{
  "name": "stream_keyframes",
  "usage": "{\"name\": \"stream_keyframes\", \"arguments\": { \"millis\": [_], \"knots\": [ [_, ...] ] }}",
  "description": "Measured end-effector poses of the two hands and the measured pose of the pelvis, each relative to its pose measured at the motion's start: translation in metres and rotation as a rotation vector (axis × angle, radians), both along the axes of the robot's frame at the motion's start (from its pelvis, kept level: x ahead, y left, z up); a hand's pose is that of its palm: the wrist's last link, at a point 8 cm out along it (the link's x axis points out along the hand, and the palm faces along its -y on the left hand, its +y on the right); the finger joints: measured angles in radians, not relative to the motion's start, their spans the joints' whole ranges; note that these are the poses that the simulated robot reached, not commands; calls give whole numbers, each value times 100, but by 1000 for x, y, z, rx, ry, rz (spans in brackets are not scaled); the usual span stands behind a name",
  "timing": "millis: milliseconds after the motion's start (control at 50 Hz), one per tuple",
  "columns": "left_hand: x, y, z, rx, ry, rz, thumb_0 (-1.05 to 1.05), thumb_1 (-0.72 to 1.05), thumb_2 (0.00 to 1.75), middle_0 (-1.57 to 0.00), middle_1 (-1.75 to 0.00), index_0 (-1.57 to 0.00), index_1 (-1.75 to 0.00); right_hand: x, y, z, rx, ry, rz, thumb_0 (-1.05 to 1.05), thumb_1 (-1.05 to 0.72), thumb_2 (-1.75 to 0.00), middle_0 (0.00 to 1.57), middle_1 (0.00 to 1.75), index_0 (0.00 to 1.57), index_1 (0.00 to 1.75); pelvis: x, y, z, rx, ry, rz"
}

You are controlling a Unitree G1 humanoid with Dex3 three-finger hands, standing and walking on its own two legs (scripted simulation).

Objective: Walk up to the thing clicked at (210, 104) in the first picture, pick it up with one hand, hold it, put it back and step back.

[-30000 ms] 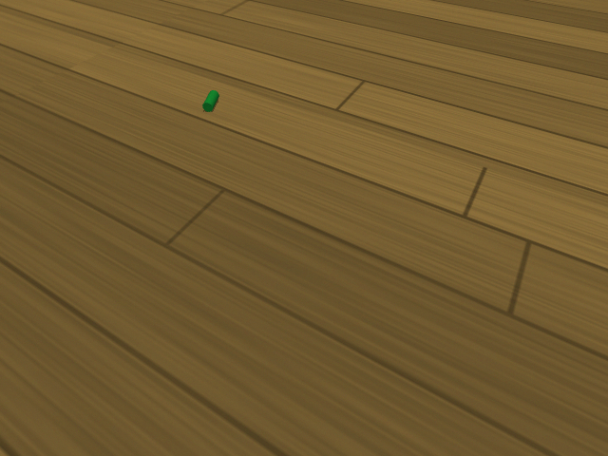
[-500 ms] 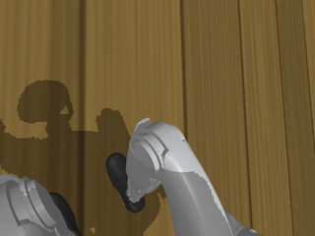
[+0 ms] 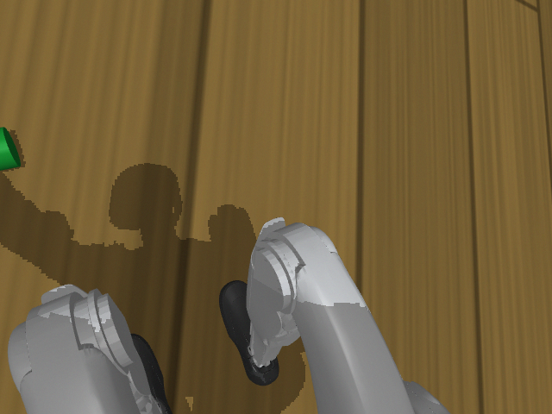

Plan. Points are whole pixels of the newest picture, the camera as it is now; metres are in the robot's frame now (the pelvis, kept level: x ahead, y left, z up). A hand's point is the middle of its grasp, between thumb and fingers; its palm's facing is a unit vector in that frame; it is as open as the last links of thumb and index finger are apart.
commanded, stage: withdraw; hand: left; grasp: from above
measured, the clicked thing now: out of the picture +0.50 +0.33 -0.30
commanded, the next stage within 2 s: home in 0.58 s
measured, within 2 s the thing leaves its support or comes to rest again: neither
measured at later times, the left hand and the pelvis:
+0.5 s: hand out of the picture +0.48 +0.33 -0.13, palm faces -0.46 -0.09 -0.88, open 13.9 cm; pelvis -0.02 -0.01 +0.02, yaw +5 degrees
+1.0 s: hand out of the picture +0.44 +0.33 -0.09, palm faces -0.35 -0.29 -0.89, open 11.7 cm; pelvis -0.01 +0.00 +0.05, yaw +6 degrees
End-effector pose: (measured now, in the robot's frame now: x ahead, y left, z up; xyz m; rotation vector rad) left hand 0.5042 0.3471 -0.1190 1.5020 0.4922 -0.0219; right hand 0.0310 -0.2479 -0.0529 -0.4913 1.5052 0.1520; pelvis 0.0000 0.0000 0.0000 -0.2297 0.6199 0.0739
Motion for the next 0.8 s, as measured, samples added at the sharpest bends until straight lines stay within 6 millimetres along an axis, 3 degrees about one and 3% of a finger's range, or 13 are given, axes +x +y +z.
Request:
{"name": "stream_keyframes", "arguments": {
  "millis": [120, 240, 340, 460, 620, 800],
  "knots": [
    [-17, -3, 49, -3, 86, 7, 0, -53, 102, -8, -101, -8, -101, 19, -5, 6, 14, -48, -50, 0, -91, -90, 20, 30, 20, 30, -3, 0, 25, 31, 21, 25],
    [-31, -14, 73, -47, 182, -7, 0, -51, 101, -9, -100, -9, -101, 32, -16, 22, -35, -104, -40, 0, -91, -90, 21, 30, 21, 30, -11, -4, 45, 55, 12, 46],
    [-30, -21, 73, -55, 196, -54, 0, -49, 100, -10, -100, -10, -100, 29, -28, 28, -98, -115, -22, 0, -91, -90, 20, 30, 20, 30, -16, -8, 45, 63, 1, 48],
    [-25, -21, 55, -39, 172, -78, 0, -49, 101, -10, -101, -10, -101, 10, -32, 19, -139, -82, -32, 0, -91, -90, 20, 30, 20, 30, -18, -8, 29, 62, -10, 43],
    [-8, -10, 46, -2, 84, -44, 0, -51, 101, -10, -101, -10, -101, -18, -13, 1, -109, -17, -89, 0, -91, -90, 20, 30, 20, 30, -16, -5, 14, 56, -3, 37],
    [-17, -6, 49, -30, 166, -8, 0, -44, 96, -13, -92, -13, -92, -20, 6, 3, -59, 5, -127, 0, -90, -89, 21, 30, 21, 30, -14, 0, 26, 42, 15, 40]
  ]
}}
